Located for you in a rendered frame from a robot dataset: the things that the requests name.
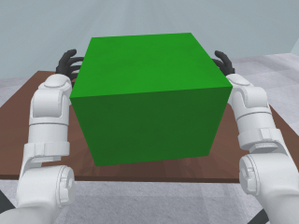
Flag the left robot hand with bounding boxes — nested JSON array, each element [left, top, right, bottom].
[[55, 49, 84, 89]]

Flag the table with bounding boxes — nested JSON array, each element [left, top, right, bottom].
[[0, 70, 299, 224]]

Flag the robot right upper arm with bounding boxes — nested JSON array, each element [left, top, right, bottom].
[[239, 152, 299, 224]]

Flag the robot left upper arm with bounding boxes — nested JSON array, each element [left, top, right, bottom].
[[0, 165, 76, 224]]

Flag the carton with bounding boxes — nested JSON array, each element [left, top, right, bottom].
[[69, 33, 233, 167]]

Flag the right robot forearm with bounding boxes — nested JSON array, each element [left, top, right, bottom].
[[226, 74, 299, 182]]

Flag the left robot forearm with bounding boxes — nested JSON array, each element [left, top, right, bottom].
[[16, 74, 72, 206]]

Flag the right robot hand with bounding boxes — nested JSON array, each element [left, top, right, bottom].
[[211, 50, 235, 76]]

